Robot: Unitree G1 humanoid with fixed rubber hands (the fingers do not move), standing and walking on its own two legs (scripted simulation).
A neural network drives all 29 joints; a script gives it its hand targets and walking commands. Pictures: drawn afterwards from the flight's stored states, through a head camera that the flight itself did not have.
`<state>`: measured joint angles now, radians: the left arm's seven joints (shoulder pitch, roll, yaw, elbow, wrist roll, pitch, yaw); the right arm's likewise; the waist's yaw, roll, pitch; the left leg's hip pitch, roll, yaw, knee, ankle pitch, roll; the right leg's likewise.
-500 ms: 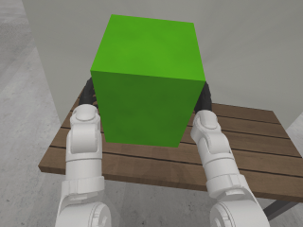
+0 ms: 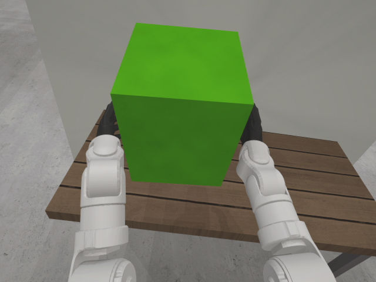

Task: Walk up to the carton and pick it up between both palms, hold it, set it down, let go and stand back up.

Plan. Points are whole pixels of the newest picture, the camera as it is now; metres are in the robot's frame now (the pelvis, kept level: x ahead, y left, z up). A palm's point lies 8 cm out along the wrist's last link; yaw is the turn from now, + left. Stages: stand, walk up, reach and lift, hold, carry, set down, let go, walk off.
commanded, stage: hold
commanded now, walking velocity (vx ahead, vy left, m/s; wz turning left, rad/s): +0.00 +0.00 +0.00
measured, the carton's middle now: (181, 110) +0.42 +0.01 +0.19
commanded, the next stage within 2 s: none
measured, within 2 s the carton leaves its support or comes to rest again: neither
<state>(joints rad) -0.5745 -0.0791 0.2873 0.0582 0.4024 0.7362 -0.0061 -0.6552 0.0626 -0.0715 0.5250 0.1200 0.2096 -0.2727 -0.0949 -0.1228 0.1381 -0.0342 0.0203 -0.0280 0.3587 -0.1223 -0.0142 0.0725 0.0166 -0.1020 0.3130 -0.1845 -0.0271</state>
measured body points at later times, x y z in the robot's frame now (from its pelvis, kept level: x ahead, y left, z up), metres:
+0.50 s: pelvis -0.01 +0.00 +0.00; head -0.03 +0.04 +0.45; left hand +0.37 +0.15 +0.16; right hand +0.37 -0.14 +0.18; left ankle +0.06 +0.12 -0.74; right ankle +0.01 -0.10 -0.74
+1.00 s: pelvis -0.01 -0.01 +0.00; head -0.03 +0.05 +0.44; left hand +0.38 +0.15 +0.16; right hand +0.37 -0.14 +0.18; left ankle +0.06 +0.12 -0.74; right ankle +0.01 -0.10 -0.74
